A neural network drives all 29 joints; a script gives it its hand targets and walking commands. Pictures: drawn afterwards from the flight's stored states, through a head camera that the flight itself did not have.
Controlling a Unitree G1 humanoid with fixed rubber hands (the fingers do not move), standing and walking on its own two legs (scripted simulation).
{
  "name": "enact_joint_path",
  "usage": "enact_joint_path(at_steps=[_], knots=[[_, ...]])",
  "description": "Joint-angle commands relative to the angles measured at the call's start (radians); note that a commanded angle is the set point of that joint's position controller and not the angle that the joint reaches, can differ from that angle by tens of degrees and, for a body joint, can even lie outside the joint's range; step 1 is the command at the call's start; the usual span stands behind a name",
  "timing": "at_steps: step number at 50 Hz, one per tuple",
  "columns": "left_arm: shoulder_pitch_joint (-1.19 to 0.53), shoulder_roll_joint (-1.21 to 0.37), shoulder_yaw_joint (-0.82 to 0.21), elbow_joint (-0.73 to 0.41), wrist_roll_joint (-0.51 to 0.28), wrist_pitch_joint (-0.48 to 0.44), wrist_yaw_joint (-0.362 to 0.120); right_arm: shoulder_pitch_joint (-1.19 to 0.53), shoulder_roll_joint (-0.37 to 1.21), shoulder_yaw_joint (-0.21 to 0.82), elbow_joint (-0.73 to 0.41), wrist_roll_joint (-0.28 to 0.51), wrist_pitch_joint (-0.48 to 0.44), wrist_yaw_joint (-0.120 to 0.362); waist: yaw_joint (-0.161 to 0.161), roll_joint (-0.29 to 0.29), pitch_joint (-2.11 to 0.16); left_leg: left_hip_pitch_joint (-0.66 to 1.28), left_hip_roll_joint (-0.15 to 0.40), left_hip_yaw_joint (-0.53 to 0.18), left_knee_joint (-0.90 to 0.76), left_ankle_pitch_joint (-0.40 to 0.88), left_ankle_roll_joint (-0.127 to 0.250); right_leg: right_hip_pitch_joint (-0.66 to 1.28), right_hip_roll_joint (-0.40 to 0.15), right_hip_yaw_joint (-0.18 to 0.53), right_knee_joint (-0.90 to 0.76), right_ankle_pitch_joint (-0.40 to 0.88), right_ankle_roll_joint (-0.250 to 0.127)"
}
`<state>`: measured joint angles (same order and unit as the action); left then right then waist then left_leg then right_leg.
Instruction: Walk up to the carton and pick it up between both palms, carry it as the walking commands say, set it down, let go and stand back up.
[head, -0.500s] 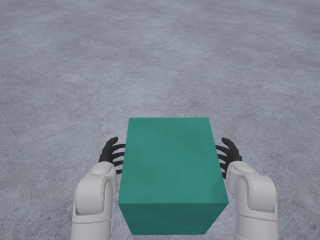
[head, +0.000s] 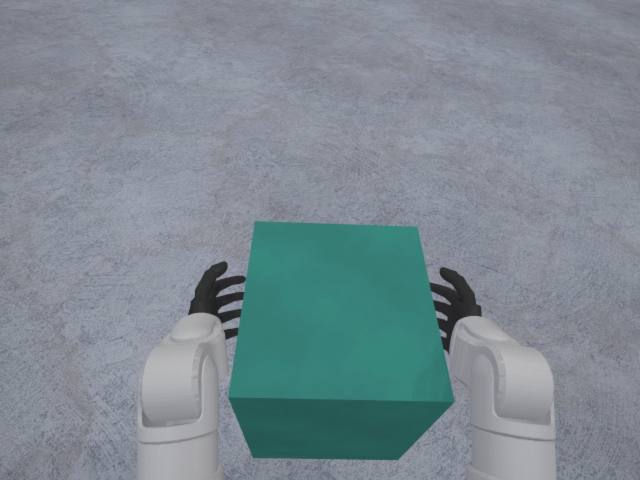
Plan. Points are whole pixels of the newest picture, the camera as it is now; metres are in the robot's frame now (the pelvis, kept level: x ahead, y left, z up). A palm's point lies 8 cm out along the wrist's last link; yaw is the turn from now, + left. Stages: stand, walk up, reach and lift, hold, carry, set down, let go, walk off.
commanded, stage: carry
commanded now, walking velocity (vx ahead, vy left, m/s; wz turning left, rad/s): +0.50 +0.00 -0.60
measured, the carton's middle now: (331, 348) +0.30 -0.01 +0.01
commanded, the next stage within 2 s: none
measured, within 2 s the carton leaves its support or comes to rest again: neither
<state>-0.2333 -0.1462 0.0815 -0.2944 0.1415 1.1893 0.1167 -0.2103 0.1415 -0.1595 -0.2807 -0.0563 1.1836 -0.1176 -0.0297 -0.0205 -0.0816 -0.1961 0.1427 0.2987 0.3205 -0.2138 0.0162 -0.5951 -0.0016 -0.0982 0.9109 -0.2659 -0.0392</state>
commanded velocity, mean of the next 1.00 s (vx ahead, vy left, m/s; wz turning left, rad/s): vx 0.50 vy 0.00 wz -0.60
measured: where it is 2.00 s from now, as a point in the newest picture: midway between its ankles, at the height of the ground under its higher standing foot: (403, 266)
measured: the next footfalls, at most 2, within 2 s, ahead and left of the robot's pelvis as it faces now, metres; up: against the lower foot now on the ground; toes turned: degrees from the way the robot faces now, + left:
right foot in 0.24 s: +0.32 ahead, -0.10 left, +0.00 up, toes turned -14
left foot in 0.74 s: +0.72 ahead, +0.00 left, +0.00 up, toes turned -16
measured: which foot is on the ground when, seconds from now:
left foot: down 0.00-0.28, up 0.30-0.72, down 0.74-1.00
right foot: up 0.00-0.22, down 0.24-0.78, up 0.80-1.00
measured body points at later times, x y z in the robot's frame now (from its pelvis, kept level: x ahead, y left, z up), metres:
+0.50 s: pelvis +0.32 -0.05 -0.01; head +0.34 -0.05 +0.44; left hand +0.64 +0.03 +0.05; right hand +0.57 -0.25 +0.04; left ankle +0.36 +0.11 -0.69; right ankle +0.28 -0.09 -0.76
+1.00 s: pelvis +0.64 -0.06 +0.00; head +0.68 -0.04 +0.45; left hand +0.96 -0.11 +0.06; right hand +0.79 -0.35 +0.08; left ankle +0.68 +0.01 -0.76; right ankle +0.59 -0.19 -0.66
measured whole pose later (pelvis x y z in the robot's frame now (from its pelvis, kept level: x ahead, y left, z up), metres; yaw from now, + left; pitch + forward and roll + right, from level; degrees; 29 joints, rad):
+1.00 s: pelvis +0.64 -0.06 +0.00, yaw -35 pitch +4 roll -4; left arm -0.22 -0.14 0.07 -0.31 0.15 1.17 0.11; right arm -0.21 0.14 -0.15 -0.28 -0.05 1.16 -0.12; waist -0.01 -0.03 -0.03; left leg -0.22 0.15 0.30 0.34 -0.18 0.03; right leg -0.63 -0.01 -0.08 1.03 -0.23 -0.05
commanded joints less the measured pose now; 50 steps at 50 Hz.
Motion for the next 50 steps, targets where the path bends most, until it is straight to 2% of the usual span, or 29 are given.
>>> enact_joint_path(at_steps=[1,2,6,7,10,11,12,13,14,15,16,17,18,19,20,24,29,32,34,35,36,37,38,39,40,41,43,47,50], knots=[[-0.354,-0.992,-0.691,-0.076,-0.391,-0.014,-0.216,-0.47,0.931,0.759,-0.128,0.412,-0.001,0.289,0.017,0.198,-0.251,0.416,0.215,-0.152,-0.098,0.353,0.051,-0.153,-0.04,-0.016,-0.088,0.141,0.005],[-0.298,-0.96,-0.671,-0.045,-0.376,-0.012,-0.213,-0.434,0.913,0.753,-0.115,0.41,0.005,0.292,0.013,0.204,-0.227,0.411,0.183,-0.106,-0.089,0.386,0.044,-0.14,-0.025,-0.044,-0.154,0.154,0.004],[-0.285,-0.961,-0.663,0.0,-0.357,-0.005,-0.22,-0.472,0.882,0.748,-0.114,0.394,0.015,0.299,0.024,0.206,-0.16,0.361,0.158,0.023,-0.062,0.595,0.007,-0.015,0.01,-0.13,-0.337,0.282,-0.029],[-0.31,-0.959,-0.665,-0.008,-0.368,-0.001,-0.225,-0.484,0.882,0.752,-0.108,0.397,0.017,0.301,0.03,0.195,-0.156,0.348,0.154,0.056,-0.02,0.721,-0.008,0.062,0.042,-0.172,-0.374,0.289,-0.032],[-0.383,-0.965,-0.683,-0.047,-0.409,-0.003,-0.238,-0.48,0.893,0.751,-0.12,0.389,0.015,0.297,0.033,0.26,-0.235,0.363,0.137,0.112,0.27,1.022,-0.047,0.283,0.132,-0.236,-0.459,0.258,-0.066],[-0.382,-0.953,-0.682,-0.053,-0.416,-0.003,-0.245,-0.481,0.9,0.746,-0.13,0.379,0.015,0.295,0.046,0.231,-0.29,0.312,0.1,0.138,0.46,0.948,-0.062,0.434,0.159,-0.235,-0.547,0.29,-0.073],[-0.383,-0.974,-0.689,-0.024,-0.418,0.003,-0.25,-0.512,0.906,0.751,-0.11,0.374,0.017,0.298,0.074,0.187,-0.34,0.112,0.072,0.095,0.63,0.637,-0.086,0.658,0.057,-0.061,-0.507,0.267,-0.101],[-0.413,-0.948,-0.686,-0.028,-0.412,0.014,-0.256,-0.468,0.923,0.759,-0.069,0.352,0.023,0.298,0.04,0.023,-0.299,-0.137,0.034,0.022,0.734,-0.041,-0.09,0.78,-0.139,0.206,-0.443,0.216,-0.128],[-0.4,-0.915,-0.669,0.024,-0.401,0.012,-0.267,-0.494,0.91,0.754,-0.058,0.33,0.033,0.289,0.053,-0.12,-0.312,-0.429,-0.071,-0.087,1.003,-0.299,-0.129,0.935,-0.315,0.568,-0.489,0.346,-0.279],[-0.39,-0.944,-0.666,0.031,-0.407,0.008,-0.278,-0.463,0.924,0.742,-0.049,0.312,0.032,0.281,0.06,-0.098,-0.33,-0.558,-0.084,-0.199,1.14,-0.303,-0.132,0.968,-0.367,0.709,-0.602,0.289,-0.375],[-0.415,-0.953,-0.683,-0.004,-0.436,0.009,-0.286,-0.458,0.946,0.739,-0.018,0.312,0.027,0.279,0.054,-0.044,-0.289,-0.551,-0.028,-0.268,1.113,-0.278,-0.115,0.902,-0.343,0.615,-0.636,0.312,-0.309],[-0.439,-0.965,-0.687,-0.016,-0.455,0.01,-0.293,-0.441,0.942,0.738,0.0,0.31,0.02,0.279,0.048,-0.008,-0.27,-0.489,0.016,-0.304,1.04,-0.203,-0.111,0.789,-0.285,0.471,-0.606,0.423,-0.248],[-0.456,-1.022,-0.721,-0.003,-0.476,0.006,-0.302,-0.506,0.951,0.746,-0.045,0.323,0.012,0.276,0.045,0.03,-0.248,-0.451,0.014,-0.315,0.934,-0.174,-0.106,0.723,-0.237,0.408,-0.596,0.459,-0.215],[-0.442,-1.012,-0.712,0.005,-0.482,-0.001,-0.307,-0.517,0.976,0.748,-0.053,0.331,0.008,0.273,0.037,-0.009,-0.243,-0.42,0.013,-0.304,0.843,-0.134,-0.099,0.699,-0.208,0.361,-0.608,0.467,-0.175],[-0.46,-1.022,-0.718,-0.015,-0.49,-0.007,-0.312,-0.505,0.986,0.75,-0.048,0.327,0.0,0.267,0.035,0.006,-0.249,-0.391,0.014,-0.294,0.794,-0.12,-0.097,0.671,-0.184,0.304,-0.626,0.424,-0.161],[-0.391,-1.027,-0.689,0.006,-0.474,-0.03,-0.309,-0.484,0.996,0.769,-0.089,0.327,-0.027,0.25,0.036,-0.107,-0.253,-0.412,-0.009,-0.244,0.574,-0.089,-0.12,0.696,-0.17,0.271,-0.671,0.499,-0.193],[-0.328,-0.97,-0.67,-0.026,-0.412,-0.043,-0.284,-0.493,0.991,0.807,-0.132,0.379,-0.029,0.262,0.046,-0.076,-0.226,-0.465,-0.031,-0.218,0.393,0.065,-0.117,0.784,-0.146,0.249,-0.628,0.666,-0.17],[-0.309,-0.947,-0.649,-0.018,-0.382,-0.031,-0.271,-0.507,0.964,0.808,-0.122,0.401,-0.003,0.276,0.049,-0.108,-0.188,-0.451,-0.053,-0.195,0.291,0.102,-0.104,0.799,-0.13,0.236,-0.584,0.734,-0.166],[-0.268,-0.932,-0.638,0.009,-0.363,-0.024,-0.264,-0.465,0.925,0.789,-0.104,0.395,0.013,0.283,0.043,-0.125,-0.162,-0.305,-0.072,-0.175,0.179,0.155,-0.092,0.705,-0.115,0.207,-0.544,0.771,-0.13],[-0.265,-0.924,-0.627,0.024,-0.357,-0.02,-0.264,-0.488,0.923,0.787,-0.107,0.396,0.019,0.285,0.029,-0.12,-0.198,-0.155,-0.106,-0.136,0.086,0.206,-0.09,0.666,-0.072,0.174,-0.45,0.789,-0.099],[-0.307,-0.923,-0.623,0.012,-0.366,-0.016,-0.264,-0.484,0.931,0.779,-0.094,0.393,0.027,0.287,-0.008,-0.046,-0.282,0.129,-0.099,-0.115,0.011,0.315,-0.095,0.556,-0.027,0.12,-0.233,0.716,-0.047],[-0.33,-0.919,-0.632,-0.013,-0.376,-0.018,-0.263,-0.453,0.911,0.766,-0.082,0.381,0.025,0.288,-0.02,0.083,-0.383,0.451,0.027,-0.22,0.072,0.27,-0.086,0.293,0.016,0.111,-0.021,0.453,-0.018],[-0.374,-0.942,-0.677,-0.036,-0.407,-0.009,-0.266,-0.471,0.898,0.76,-0.075,0.378,0.009,0.287,0.003,0.376,-0.429,0.642,0.377,-0.736,0.021,0.282,0.044,-0.04,0.156,0.053,0.198,-0.171,0.011],[-0.419,-0.956,-0.709,-0.046,-0.415,0.002,-0.27,-0.441,0.923,0.751,-0.017,0.35,0.001,0.277,0.0,0.416,-0.44,0.545,0.41,-0.825,-0.001,0.213,0.155,-0.042,0.035,0.113,0.246,-0.165,-0.025],[-0.443,-0.974,-0.723,-0.043,-0.444,0.005,-0.283,-0.427,0.959,0.743,-0.032,0.338,-0.009,0.268,-0.011,0.314,-0.366,0.5,0.313,-0.695,-0.02,0.392,0.098,-0.051,0.03,0.088,0.283,-0.181,-0.023],[-0.43,-0.993,-0.728,-0.036,-0.451,-0.004,-0.286,-0.421,0.968,0.747,-0.054,0.337,-0.019,0.263,-0.013,0.273,-0.355,0.48,0.287,-0.597,-0.009,0.457,0.054,-0.084,0.01,0.088,0.289,-0.144,-0.028],[-0.45,-1.004,-0.725,-0.047,-0.448,-0.025,-0.281,-0.45,1.009,0.741,-0.057,0.34,-0.023,0.271,0.004,0.192,-0.344,0.412,0.263,-0.42,-0.033,0.337,0.008,-0.077,-0.065,0.116,0.237,-0.033,-0.028],[-0.369,-0.999,-0.728,-0.074,-0.423,-0.038,-0.251,-0.435,0.98,0.757,-0.117,0.376,-0.031,0.279,0.012,0.199,-0.343,0.367,0.246,-0.262,-0.092,0.236,0.041,-0.08,-0.053,0.063,0.134,0.029,-0.008],[-0.365,-1.005,-0.724,-0.068,-0.412,-0.032,-0.235,-0.455,0.951,0.758,-0.127,0.398,-0.022,0.294,0.017,0.209,-0.269,0.34,0.253,-0.188,-0.128,0.27,0.046,-0.139,-0.058,0.025,0.074,0.156,0.011]])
